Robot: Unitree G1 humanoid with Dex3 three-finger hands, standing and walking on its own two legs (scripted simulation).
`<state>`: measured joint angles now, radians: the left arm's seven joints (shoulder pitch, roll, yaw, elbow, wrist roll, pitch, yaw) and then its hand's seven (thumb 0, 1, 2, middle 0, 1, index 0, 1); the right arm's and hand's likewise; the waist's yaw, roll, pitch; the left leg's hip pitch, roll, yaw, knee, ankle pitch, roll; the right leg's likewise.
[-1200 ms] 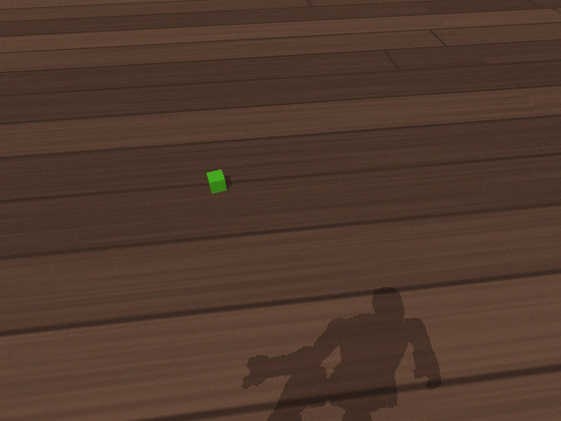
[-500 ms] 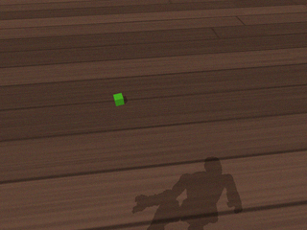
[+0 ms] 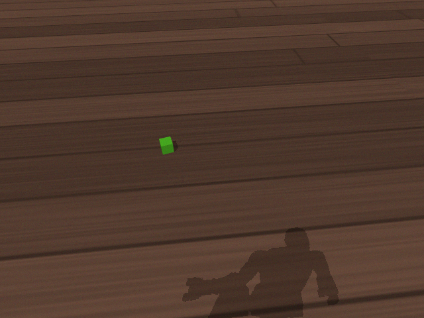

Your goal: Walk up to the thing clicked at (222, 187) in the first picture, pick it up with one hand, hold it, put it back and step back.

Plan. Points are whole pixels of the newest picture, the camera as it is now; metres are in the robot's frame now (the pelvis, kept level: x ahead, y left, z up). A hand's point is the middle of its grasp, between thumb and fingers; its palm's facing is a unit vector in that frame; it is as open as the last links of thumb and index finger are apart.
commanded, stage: walk up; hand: left
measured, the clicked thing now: (166, 145) +1.29 +0.33 -0.74
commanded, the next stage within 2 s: none
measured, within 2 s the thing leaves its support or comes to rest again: neither
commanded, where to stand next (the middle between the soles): +0.92 +0.06 m, yaw +4 degrees
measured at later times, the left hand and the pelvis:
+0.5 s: hand (57, 306) +0.19 +0.35 -0.16, palm faces +0.02 -0.94 -0.34, open 7.4 cm; pelvis +0.14 +0.07 -0.01, yaw +4 degrees
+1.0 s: hand (111, 204) +0.43 +0.29 -0.13, palm faces +0.05 -0.92 -0.38, open 7.4 cm; pelvis +0.38 +0.02 -0.01, yaw +3 degrees
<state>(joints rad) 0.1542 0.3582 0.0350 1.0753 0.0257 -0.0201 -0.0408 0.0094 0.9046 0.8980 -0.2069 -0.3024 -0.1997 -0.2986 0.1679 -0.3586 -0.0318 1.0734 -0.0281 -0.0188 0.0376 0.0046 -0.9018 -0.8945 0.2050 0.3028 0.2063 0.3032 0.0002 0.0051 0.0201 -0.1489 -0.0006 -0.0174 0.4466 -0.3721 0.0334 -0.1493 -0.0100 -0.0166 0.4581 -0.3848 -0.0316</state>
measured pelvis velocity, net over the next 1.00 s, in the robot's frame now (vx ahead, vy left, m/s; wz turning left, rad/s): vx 0.38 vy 0.02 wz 0.05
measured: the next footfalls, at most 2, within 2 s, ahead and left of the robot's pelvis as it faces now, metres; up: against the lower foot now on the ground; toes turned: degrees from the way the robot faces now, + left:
left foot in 0.26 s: +0.18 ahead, +0.19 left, +0.00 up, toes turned +7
right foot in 0.72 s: +0.43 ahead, -0.07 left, +0.00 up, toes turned -2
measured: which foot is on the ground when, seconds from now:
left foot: down 0.00-0.04, up 0.06-0.24, down 0.26-0.76, up 0.78-1.00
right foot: down 0.00-0.28, up 0.30-0.70, down 0.72-1.00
